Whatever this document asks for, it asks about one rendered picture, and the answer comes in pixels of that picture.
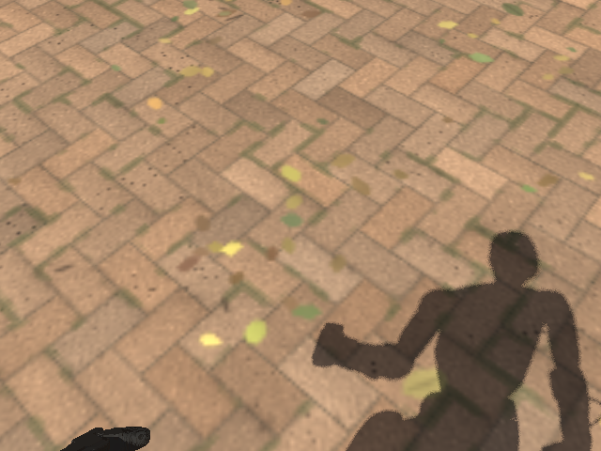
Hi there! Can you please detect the left robot hand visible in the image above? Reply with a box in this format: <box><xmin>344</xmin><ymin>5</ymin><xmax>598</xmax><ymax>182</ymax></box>
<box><xmin>60</xmin><ymin>427</ymin><xmax>150</xmax><ymax>451</ymax></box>

